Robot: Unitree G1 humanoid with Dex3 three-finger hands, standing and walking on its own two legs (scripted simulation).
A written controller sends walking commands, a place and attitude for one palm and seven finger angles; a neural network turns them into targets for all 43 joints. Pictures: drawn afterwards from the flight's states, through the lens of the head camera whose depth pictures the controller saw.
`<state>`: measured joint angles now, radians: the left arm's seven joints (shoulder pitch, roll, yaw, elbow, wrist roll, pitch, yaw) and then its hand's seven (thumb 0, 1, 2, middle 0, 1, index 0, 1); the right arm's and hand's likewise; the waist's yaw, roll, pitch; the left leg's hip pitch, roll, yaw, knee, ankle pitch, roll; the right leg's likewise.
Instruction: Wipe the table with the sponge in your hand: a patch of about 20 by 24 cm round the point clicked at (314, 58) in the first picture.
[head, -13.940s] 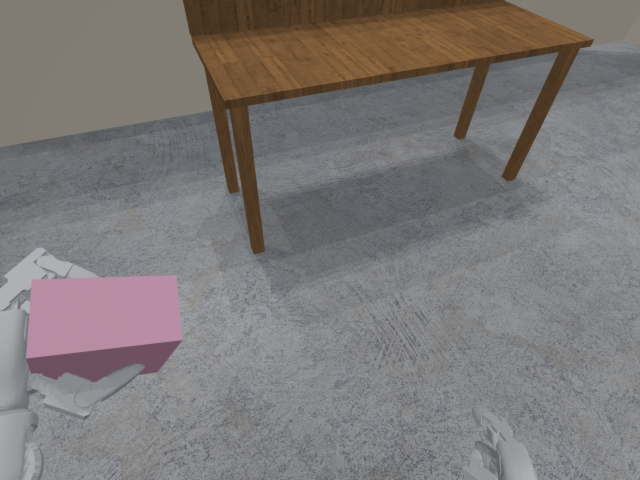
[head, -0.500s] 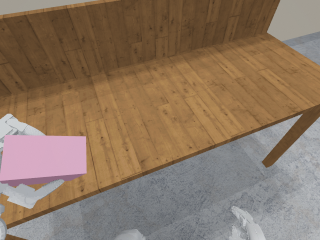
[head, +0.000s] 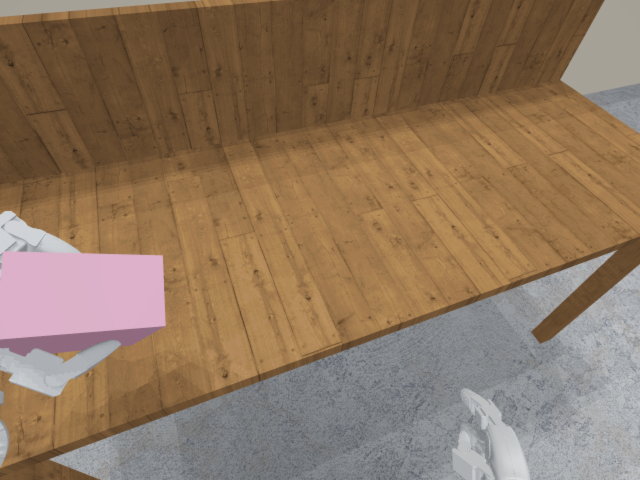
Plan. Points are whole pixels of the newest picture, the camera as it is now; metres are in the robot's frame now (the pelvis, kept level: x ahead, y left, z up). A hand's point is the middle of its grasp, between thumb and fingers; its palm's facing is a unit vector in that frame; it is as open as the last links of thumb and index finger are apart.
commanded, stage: come to a stop and stand still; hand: left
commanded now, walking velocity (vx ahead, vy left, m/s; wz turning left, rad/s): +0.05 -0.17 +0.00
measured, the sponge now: (102, 306) +0.23 +0.23 +0.15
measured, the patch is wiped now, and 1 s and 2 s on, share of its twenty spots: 0.00 0.00 0.00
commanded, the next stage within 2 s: look again from close up in 0.92 s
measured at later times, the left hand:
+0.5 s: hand (57, 287) +0.24 +0.26 +0.17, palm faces +0.32 -0.87 -0.37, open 10.5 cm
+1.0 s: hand (27, 285) +0.24 +0.29 +0.17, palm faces +0.35 -0.86 -0.36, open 10.5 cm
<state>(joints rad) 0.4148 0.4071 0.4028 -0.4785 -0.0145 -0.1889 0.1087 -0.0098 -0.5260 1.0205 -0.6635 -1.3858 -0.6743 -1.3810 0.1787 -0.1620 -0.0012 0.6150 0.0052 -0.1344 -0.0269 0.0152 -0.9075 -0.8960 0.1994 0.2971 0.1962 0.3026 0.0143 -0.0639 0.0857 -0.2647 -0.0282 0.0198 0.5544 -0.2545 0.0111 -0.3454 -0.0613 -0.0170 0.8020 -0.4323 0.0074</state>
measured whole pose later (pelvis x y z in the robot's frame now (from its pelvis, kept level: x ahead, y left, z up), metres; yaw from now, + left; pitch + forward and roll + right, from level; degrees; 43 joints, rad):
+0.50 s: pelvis +0.00 +0.02 +0.01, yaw -2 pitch +0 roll -1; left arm 0.40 0.37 0.36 -0.43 -0.04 -0.25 0.08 -0.01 -0.53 1.02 -0.66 -1.38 -0.68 -1.38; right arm 0.23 -0.23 0.00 0.61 0.00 -0.17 -0.01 0.02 -0.91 -0.90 0.20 0.30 0.20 0.30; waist 0.00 -0.02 0.05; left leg -0.25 0.01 0.05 0.48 -0.22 0.03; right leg -0.23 0.01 -0.02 0.44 -0.20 -0.01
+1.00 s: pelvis +0.02 +0.04 +0.01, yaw +0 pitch +0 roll -1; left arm 0.41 0.37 0.35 -0.46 -0.04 -0.21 0.08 -0.01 -0.53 1.02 -0.67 -1.38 -0.68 -1.37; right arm 0.15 -0.16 0.05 0.56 0.00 -0.15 -0.03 0.01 -0.90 -0.90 0.20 0.30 0.20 0.30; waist 0.03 -0.04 0.05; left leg -0.22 -0.02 0.04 0.46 -0.23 0.05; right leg -0.18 -0.02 -0.03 0.40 -0.21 0.02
